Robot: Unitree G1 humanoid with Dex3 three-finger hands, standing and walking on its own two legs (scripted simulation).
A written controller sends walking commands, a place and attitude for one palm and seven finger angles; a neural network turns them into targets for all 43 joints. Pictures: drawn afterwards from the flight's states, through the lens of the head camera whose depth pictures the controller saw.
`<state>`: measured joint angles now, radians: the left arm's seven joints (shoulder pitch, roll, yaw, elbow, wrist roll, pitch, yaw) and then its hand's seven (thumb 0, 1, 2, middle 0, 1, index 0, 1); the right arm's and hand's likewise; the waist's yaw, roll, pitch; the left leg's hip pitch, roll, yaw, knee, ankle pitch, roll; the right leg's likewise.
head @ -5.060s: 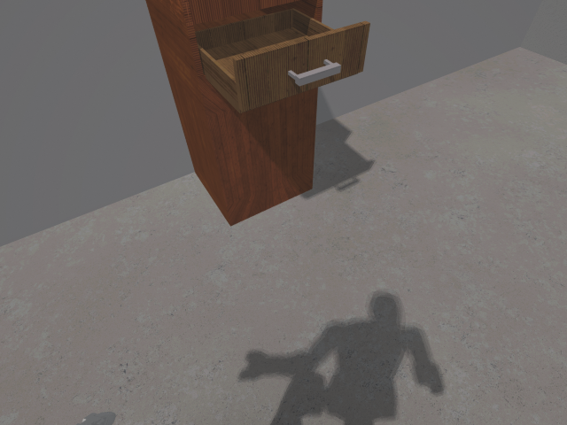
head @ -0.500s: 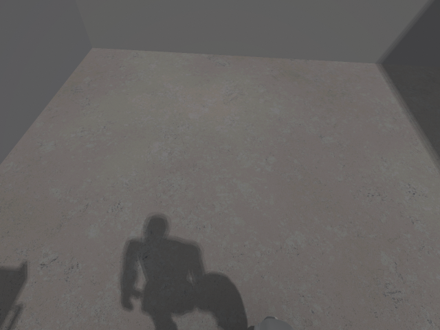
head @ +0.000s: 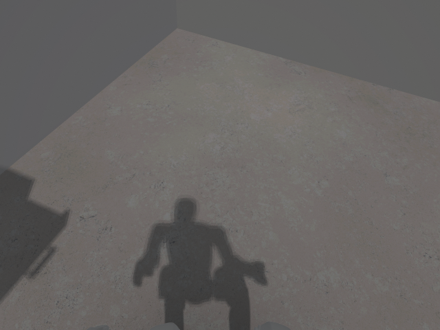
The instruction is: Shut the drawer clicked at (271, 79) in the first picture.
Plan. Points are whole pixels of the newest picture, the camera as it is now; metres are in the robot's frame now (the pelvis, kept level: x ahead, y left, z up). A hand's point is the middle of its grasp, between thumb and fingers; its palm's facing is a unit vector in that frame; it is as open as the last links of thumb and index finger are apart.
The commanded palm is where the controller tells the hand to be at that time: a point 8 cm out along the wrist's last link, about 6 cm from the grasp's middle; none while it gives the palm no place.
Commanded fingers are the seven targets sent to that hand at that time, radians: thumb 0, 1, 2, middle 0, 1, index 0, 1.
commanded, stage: turn to face it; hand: left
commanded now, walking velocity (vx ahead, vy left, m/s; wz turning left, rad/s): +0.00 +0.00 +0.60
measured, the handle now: out of the picture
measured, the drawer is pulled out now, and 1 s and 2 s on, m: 0.26 0.26 0.26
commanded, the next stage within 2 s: take the last steps up to it in 1.94 s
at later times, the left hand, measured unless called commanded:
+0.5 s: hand out of the picture +0.01 +0.16 -0.12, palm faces +0.33 -0.89 -0.31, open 7.4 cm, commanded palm none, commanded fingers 0.00 0.90 0.90 -0.20 -0.30 -0.20 -0.30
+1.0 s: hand out of the picture -0.11 +0.19 -0.15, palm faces +0.62 -0.73 -0.28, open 7.4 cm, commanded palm none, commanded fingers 0.00 0.90 0.90 -0.20 -0.30 -0.20 -0.30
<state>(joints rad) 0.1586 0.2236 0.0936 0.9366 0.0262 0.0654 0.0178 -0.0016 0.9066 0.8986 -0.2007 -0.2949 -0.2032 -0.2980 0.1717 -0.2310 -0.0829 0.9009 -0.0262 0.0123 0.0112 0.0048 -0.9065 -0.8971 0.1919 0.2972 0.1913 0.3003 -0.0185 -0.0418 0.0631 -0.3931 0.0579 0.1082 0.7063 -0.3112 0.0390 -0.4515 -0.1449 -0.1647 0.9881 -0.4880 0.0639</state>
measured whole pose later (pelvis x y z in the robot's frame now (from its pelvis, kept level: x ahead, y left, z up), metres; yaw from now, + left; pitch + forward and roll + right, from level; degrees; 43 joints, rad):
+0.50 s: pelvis +0.00 -0.06 +0.02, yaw +18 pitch -1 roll +2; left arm 0.23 0.17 0.05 0.88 0.02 0.02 0.03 0.00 0.90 0.90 -0.20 -0.29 -0.20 -0.30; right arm 0.17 -0.26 -0.10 0.93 -0.02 0.08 0.03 0.01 -0.90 -0.90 0.20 0.30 0.20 0.30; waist -0.01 0.07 0.07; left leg -0.54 -0.02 -0.02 1.12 -0.38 -0.05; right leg -0.22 -0.07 -0.13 0.53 -0.30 -0.03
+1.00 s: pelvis -0.03 -0.04 +0.02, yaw +36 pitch +0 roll +0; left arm 0.20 0.27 0.09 0.91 0.02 0.07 0.01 0.01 0.90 0.90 -0.20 -0.29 -0.20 -0.30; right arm 0.13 -0.23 -0.05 0.89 -0.02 0.03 0.01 0.01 -0.90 -0.90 0.20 0.30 0.20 0.30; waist 0.02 -0.02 0.09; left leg -0.26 -0.01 0.01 0.52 -0.26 0.03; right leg -0.48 -0.10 -0.04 1.07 -0.42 0.09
